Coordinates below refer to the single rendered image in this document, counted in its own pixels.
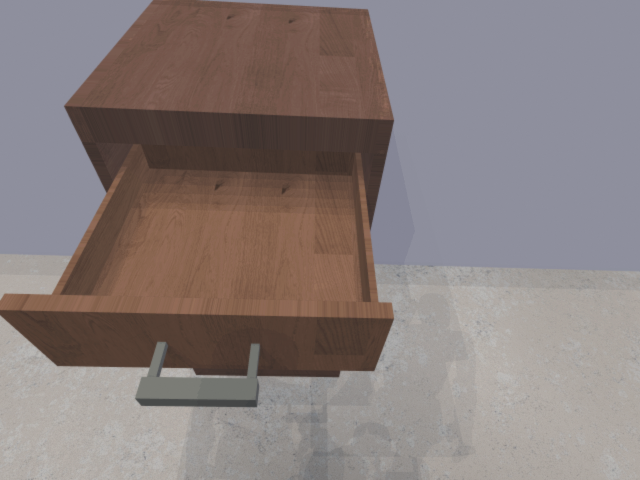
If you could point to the handle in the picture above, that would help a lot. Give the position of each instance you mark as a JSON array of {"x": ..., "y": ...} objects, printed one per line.
[{"x": 154, "y": 390}]

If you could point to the drawer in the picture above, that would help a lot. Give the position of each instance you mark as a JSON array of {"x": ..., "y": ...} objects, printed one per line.
[{"x": 212, "y": 249}]

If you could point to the cabinet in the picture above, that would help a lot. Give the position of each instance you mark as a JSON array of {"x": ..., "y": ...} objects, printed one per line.
[{"x": 239, "y": 75}]

